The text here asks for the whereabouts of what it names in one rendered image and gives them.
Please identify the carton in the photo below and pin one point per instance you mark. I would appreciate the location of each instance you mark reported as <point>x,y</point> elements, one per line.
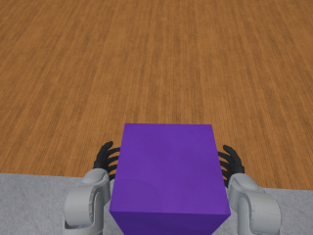
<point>168,181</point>

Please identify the left robot hand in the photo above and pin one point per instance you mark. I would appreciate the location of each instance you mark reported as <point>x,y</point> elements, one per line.
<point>102,159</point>

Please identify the right robot hand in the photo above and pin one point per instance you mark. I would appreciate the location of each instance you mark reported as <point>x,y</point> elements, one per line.
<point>233,166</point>

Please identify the left robot forearm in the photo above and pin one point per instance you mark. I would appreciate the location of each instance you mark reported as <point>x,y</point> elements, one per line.
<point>84,205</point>

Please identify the right robot forearm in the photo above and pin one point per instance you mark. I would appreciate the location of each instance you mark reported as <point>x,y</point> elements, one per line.
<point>258,213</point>

